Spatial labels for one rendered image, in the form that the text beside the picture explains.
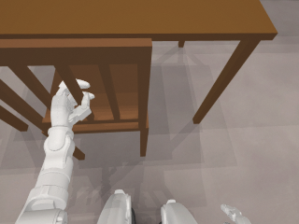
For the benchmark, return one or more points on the robot left upper arm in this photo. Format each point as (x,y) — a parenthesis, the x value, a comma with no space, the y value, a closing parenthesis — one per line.
(44,216)

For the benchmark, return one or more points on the right robot hand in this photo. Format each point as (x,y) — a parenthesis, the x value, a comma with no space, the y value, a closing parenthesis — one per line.
(234,214)

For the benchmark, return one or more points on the robot right thigh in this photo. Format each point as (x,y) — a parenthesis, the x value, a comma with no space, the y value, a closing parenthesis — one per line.
(176,213)

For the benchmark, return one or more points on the chair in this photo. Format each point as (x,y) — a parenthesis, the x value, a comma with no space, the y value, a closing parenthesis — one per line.
(117,69)

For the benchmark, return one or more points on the left robot hand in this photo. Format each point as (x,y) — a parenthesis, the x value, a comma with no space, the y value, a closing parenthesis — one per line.
(62,106)

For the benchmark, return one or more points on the robot right shin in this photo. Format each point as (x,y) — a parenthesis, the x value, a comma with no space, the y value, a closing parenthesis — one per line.
(171,201)

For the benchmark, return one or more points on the table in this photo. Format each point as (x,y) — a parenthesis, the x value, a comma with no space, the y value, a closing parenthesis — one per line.
(161,20)

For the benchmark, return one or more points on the robot left forearm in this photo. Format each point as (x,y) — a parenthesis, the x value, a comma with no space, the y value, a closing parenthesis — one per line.
(50,191)

